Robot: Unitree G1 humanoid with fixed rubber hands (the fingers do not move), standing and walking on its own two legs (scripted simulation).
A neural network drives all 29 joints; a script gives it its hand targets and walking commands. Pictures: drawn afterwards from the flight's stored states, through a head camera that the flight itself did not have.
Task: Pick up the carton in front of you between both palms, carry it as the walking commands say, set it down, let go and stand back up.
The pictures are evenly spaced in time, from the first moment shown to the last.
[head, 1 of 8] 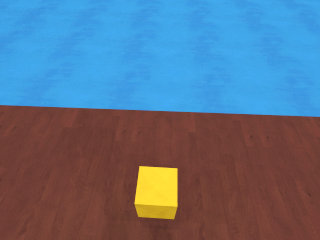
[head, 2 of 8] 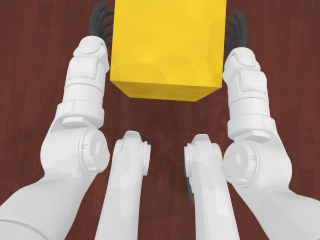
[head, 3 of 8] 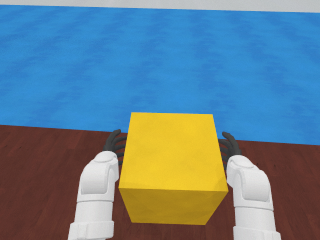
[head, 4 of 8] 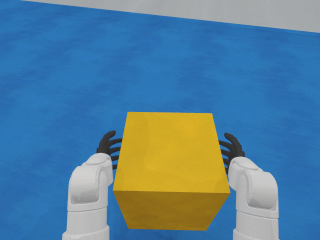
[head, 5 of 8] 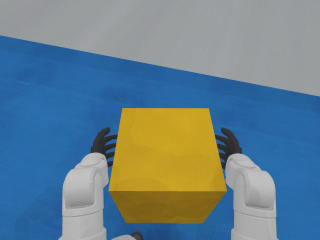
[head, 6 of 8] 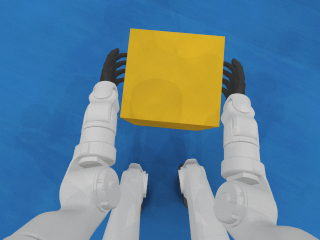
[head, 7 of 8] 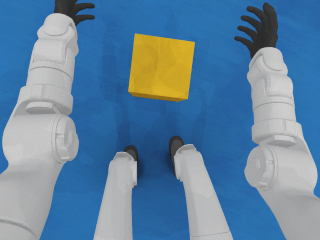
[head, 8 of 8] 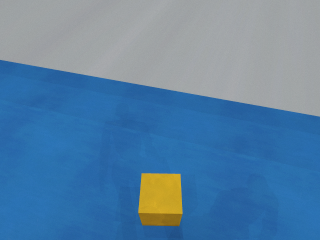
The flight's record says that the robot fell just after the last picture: no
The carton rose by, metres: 0.69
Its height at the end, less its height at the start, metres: -0.13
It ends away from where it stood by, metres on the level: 4.47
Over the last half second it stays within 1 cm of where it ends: yes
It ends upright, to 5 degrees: yes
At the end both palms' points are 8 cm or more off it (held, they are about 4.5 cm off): yes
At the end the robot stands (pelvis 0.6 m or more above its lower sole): yes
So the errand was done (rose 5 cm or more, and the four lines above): yes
